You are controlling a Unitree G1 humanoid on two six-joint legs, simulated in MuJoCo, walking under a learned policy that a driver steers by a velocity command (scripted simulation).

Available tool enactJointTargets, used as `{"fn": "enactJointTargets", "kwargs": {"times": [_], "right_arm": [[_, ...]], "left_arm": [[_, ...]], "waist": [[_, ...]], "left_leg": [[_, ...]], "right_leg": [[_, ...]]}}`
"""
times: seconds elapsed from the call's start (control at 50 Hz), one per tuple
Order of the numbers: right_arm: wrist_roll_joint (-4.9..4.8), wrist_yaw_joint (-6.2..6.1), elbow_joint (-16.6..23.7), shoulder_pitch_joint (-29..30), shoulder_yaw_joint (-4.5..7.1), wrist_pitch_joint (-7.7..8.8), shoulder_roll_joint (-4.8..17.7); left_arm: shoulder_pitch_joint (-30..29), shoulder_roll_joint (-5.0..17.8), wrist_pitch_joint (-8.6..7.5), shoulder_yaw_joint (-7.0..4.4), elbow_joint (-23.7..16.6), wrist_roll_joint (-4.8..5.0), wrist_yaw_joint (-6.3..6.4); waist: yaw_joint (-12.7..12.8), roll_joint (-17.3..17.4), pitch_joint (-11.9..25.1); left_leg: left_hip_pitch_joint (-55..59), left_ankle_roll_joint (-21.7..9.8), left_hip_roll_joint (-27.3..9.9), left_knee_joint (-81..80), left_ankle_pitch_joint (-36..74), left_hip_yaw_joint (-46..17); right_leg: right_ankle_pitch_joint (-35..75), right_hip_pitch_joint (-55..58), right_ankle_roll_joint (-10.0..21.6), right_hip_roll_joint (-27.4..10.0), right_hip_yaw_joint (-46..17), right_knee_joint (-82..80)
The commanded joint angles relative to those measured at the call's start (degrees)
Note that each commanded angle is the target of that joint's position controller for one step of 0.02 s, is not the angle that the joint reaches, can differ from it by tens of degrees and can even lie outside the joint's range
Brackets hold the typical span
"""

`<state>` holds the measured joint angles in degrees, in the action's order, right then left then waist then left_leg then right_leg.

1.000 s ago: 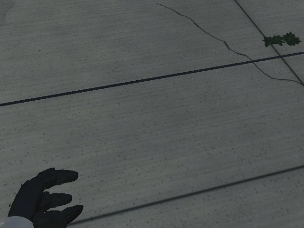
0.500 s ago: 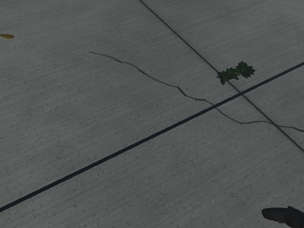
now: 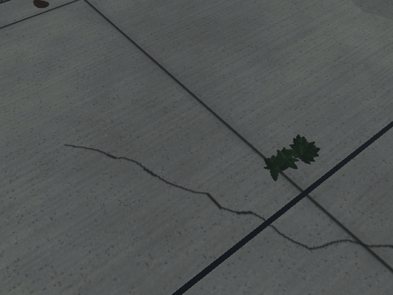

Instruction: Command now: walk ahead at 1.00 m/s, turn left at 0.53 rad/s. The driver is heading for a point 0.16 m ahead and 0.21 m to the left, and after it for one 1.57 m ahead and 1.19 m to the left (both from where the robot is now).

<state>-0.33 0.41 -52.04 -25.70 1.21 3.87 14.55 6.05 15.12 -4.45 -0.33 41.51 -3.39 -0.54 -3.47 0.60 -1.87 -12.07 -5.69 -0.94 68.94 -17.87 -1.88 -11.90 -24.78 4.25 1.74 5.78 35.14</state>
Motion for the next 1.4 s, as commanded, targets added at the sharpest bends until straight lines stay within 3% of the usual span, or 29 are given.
{"fn": "enactJointTargets", "kwargs": {"times": [0.02, 0.14, 0.24, 0.28, 0.32, 0.34, 0.36, 0.38, 0.4, 0.42, 0.5, 0.56, 0.68, 0.72, 0.76, 0.78, 0.8, 0.82, 0.86, 0.94, 1.1, 1.16, 1.2, 1.22, 1.24, 1.26, 1.28, 1.32, 1.4], "right_arm": [[0.71, 0.80, 5.4, 3.7, 1.30, -0.27, 5.5], [1.55, 3.16, 10.8, 15.2, 0.67, -3.44, 1.8], [1.30, 4.92, 14.1, 24.4, -0.06, -2.68, 2.9], [1.27, 4.74, 12.8, 20.7, 0.46, -2.61, 5.1], [1.19, 3.79, 8.8, 5.2, 2.25, -2.82, 9.2], [1.26, 2.72, 5.0, -7.3, 3.98, -2.90, 12.1], [0.57, 1.20, 3.8, -9.1, 5.55, -3.07, 14.3], [0.86, 0.71, 4.3, -3.8, 6.46, -3.81, 19.2], [1.62, 0.57, 7.4, -1.3, 7.42, -4.27, 22.4], [1.65, 0.04, 8.4, 0.6, 6.99, -4.13, 18.4], [0.83, -0.57, 7.7, 5.7, 4.68, -1.20, 11.5], [0.35, -0.14, 8.2, 5.3, 4.66, 0.52, 11.6], [0.00, 0.47, 8.1, 1.4, 6.18, 0.28, 13.6], [0.33, -0.06, 8.8, 3.0, 6.60, 0.22, 15.1], [1.06, 0.34, 9.9, 7.9, 6.95, 0.61, 17.5], [1.24, 0.27, 11.7, 9.2, 4.94, 1.36, 10.3], [-1.82, 0.42, 15.6, 1.8, 2.60, 1.24, 3.1], [-0.08, -0.32, 13.9, 4.1, 2.33, -0.01, 7.7], [1.78, 0.93, 13.7, 11.4, 3.06, -1.24, 10.3], [2.56, 3.65, 17.8, 16.6, 1.54, -3.96, 5.4], [2.28, 5.66, 23.6, 31.6, -0.22, -4.23, 5.1], [2.08, 5.12, 21.8, 28.9, 0.26, -3.75, 6.4], [1.82, 3.89, 17.4, 13.2, 2.10, -3.51, 9.9], [1.71, 2.74, 13.1, 0.2, 3.91, -3.05, 12.6], [-0.45, 1.07, 11.7, -0.9, 6.34, -3.73, 15.5], [2.13, 1.02, 14.7, 6.3, 7.28, -4.94, 23.1], [2.17, 0.26, 16.3, 2.0, 7.44, -5.38, 21.4], [1.96, -0.88, 12.5, 5.1, 5.42, -3.52, 13.9], [1.65, -0.76, 10.6, 7.8, 2.85, 1.06, 8.9]], "left_arm": [[11.0, 6.2, -1.46, -3.05, 1.9, 0.61, 0.58], [12.5, 3.3, -3.88, -2.41, 6.0, 2.45, 0.10], [15.3, 6.9, -4.25, -2.66, 7.4, 2.79, 1.10], [16.2, 10.6, -3.17, -3.39, 6.9, 2.67, 2.32], [12.5, 14.1, -0.96, -4.51, 5.3, 1.82, 3.34], [9.5, 14.7, 0.11, -4.85, 4.0, 1.22, 3.20], [8.8, 11.9, 0.46, -4.57, 4.5, 1.00, 1.93], [10.8, 2.7, -0.70, -2.07, 0.3, -0.17, 1.27], [11.2, 4.2, -2.26, -1.39, -5.6, 1.45, 1.14], [6.7, 7.3, -3.54, -1.37, -5.5, 0.92, 1.11], [5.6, 6.2, -0.31, -0.75, -4.9, -0.94, 0.99], [-3.2, 4.6, 1.05, 0.09, -8.9, -0.48, 0.15], [-11.4, 4.4, 0.43, 0.65, -12.6, 1.97, -0.46], [-6.2, 7.5, 0.10, -0.59, -11.3, 2.01, 0.29], [13.7, 12.8, -0.37, -3.20, -6.6, 2.20, 1.97], [26.4, 16.6, -0.61, -4.73, -4.6, 0.58, 3.27], [20.8, 20.8, -0.48, -5.37, -5.5, -1.12, 2.87], [13.3, 16.0, 0.11, -5.50, -6.8, -0.56, 2.38], [9.8, 8.0, 0.49, -3.56, -5.5, 0.08, 1.92], [14.9, 5.1, -1.45, -2.77, 1.1, 1.87, 0.87], [17.9, 8.3, -2.96, -3.27, 5.2, 1.63, 0.62], [20.8, 12.6, -1.56, -4.14, 5.2, 1.78, 1.94], [17.9, 16.1, 0.49, -5.16, 4.1, 1.38, 2.77], [14.7, 16.0, 1.20, -5.24, 2.4, 1.15, 2.44], [12.4, 13.3, 1.36, -5.17, 1.6, 1.45, 1.57], [16.6, 8.0, 0.24, -3.47, -5.6, 1.50, 0.67], [9.8, 10.3, -1.41, -3.25, -7.9, 1.54, 0.80], [10.1, 8.3, -1.93, -2.08, -6.6, 1.84, 0.93], [12.8, 5.1, 2.26, -1.05, -3.6, 0.64, -0.45]], "waist": [[5.0, -0.7, 2.3], [2.0, -3.9, -5.2], [2.5, -1.2, -6.2], [-0.1, -4.3, -1.9], [-8.8, -7.5, 6.3], [-14.1, -6.4, 11.1], [-13.3, 0.6, 9.1], [-4.0, 14.0, 6.1], [-2.9, 12.8, 18.4], [-3.1, 1.1, 11.2], [6.0, -8.2, -1.9], [4.4, -5.7, -5.0], [-1.6, 1.6, -0.5], [1.2, 2.7, 3.1], [13.0, 1.4, 13.7], [17.0, -6.0, 21.3], [7.8, -26.9, 27.8], [7.3, -17.4, 20.0], [7.3, -3.1, 7.2], [4.4, -5.7, 0.4], [4.3, -2.1, -7.8], [1.7, -5.4, -2.5], [-7.0, -7.9, 5.7], [-12.2, -6.7, 11.0], [-11.4, 3.3, 11.3], [-1.2, 13.9, 15.6], [-5.9, 1.2, 20.4], [1.2, -6.7, 4.1], [6.5, -4.8, -1.4]], "left_leg": [[-25.7, -0.4, -5.8, 6.3, 4.4, -2.9], [-30.8, 1.4, -7.8, -3.0, 14.1, 1.8], [-20.8, -2.3, -1.2, -25.1, 27.2, 12.3], [-14.9, -3.9, 3.3, -27.4, 24.1, 15.0], [1.3, -6.1, 6.8, -26.6, 16.3, 13.6], [14.4, -8.4, 7.0, -28.1, 11.0, 9.5], [20.6, -10.7, 4.5, -32.8, 7.0, 3.4], [27.5, -15.3, -4.3, -29.3, 22.7, -15.0], [36.9, -24.9, -12.5, -46.1, 1.1, -40.8], [29.9, -21.7, -13.9, -55.9, -10.0, -45.9], [-1.8, -16.0, -5.4, -57.7, 5.5, -28.1], [-11.4, -14.0, 0.7, -59.8, 13.3, -19.7], [0.1, -7.7, 1.2, -55.2, 29.4, -20.0], [4.3, -5.2, 0.6, -47.5, 39.2, -21.7], [0.0, -2.5, 3.0, -23.9, 43.4, -19.4], [-9.7, -2.3, 6.1, -4.2, 20.6, -15.1], [-25.8, -0.4, 11.4, 10.4, -11.9, -8.6], [-33.2, -1.2, 5.2, 14.5, -5.7, -6.0], [-32.3, -0.5, 0.1, 9.3, 1.1, -3.4], [-33.4, 0.4, -4.5, 6.3, 3.2, -2.7], [-28.5, -2.1, -2.1, -19.1, 18.4, 9.4], [-18.1, -5.1, 4.8, -24.8, 13.8, 14.9], [-1.4, -7.6, 8.0, -25.0, 7.0, 13.1], [14.6, -10.0, 8.3, -29.4, 5.6, 8.7], [26.8, -11.4, 4.5, -34.9, 2.9, -0.6], [40.1, -22.5, -11.0, -40.5, 3.6, -33.0], [39.7, -24.1, -13.6, -49.3, -4.1, -43.3], [18.4, -17.7, -12.6, -55.3, -0.2, -33.8], [-3.4, -13.2, -6.5, -59.6, 10.3, -16.4]], "right_leg": [[-6.7, 22.1, 5.6, -18.2, -24.1, -23.5], [14.5, 15.6, 1.1, -12.5, 0.0, -29.8], [43.4, 20.0, -3.0, -10.5, 10.7, -29.1], [66.2, 27.1, -4.2, -12.2, 11.1, -20.1], [78.0, 26.7, -3.9, -14.7, 9.7, 0.2], [71.6, 20.5, -2.9, -15.1, 7.8, 17.9], [27.7, 10.2, -2.9, -7.0, 7.8, 40.9], [-17.8, -12.4, -5.0, 1.3, 3.0, 62.2], [-16.7, -24.6, -5.0, 1.4, -9.2, 65.7], [-11.7, -27.4, -4.3, -2.2, -11.6, 59.4], [-9.7, -13.4, -7.5, -8.6, -11.0, 40.0], [-2.0, -8.3, -9.0, -9.4, -7.1, 23.3], [17.0, 0.6, -6.5, -3.7, -6.1, -1.7], [12.2, 8.7, -5.7, -1.4, -7.3, -5.7], [2.2, 30.1, -4.4, -2.4, -7.6, -4.1], [-18.2, 43.9, -3.0, -14.6, -19.7, -4.6], [-33.1, 51.9, 2.6, -30.3, -55.4, -19.3], [-43.6, 44.2, 4.4, -28.3, -57.8, -22.2], [-24.5, 29.7, 2.7, -22.3, -36.0, -20.6], [-3.9, 21.2, -0.2, -18.3, -16.4, -24.0], [29.1, 20.6, -3.9, -13.3, 8.8, -29.1], [68.1, 28.7, -5.2, -14.4, 11.2, -18.4], [79.3, 27.1, -4.2, -17.4, 9.7, 2.5], [71.0, 18.5, -3.2, -17.6, 8.2, 20.1], [20.0, 3.4, -4.3, -7.1, 8.2, 42.9], [-16.9, -21.6, -7.8, 0.1, 2.1, 63.1], [-12.8, -26.1, -7.1, -1.5, -9.4, 62.9], [-7.7, -22.2, -5.7, -8.4, -9.2, 47.6], [-7.6, -10.3, -6.2, -12.4, -7.9, 34.2]]}}
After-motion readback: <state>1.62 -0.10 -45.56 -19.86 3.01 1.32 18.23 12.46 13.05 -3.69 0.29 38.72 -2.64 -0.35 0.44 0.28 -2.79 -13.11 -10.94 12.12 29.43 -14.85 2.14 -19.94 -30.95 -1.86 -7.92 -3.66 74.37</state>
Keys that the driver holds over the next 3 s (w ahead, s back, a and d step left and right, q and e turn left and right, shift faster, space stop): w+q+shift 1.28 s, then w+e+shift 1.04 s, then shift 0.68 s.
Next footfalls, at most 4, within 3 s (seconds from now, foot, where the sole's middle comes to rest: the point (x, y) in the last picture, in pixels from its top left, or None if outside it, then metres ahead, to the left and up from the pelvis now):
0.36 left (163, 277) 0.53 0.11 -0.76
0.78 right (154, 167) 0.98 0.15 -0.76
1.24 left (48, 155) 1.07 0.59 -0.76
1.68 right None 1.36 0.97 -0.76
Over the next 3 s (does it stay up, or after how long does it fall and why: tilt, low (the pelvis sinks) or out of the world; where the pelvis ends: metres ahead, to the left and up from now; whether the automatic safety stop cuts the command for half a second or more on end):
stays up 1.82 1.58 0.01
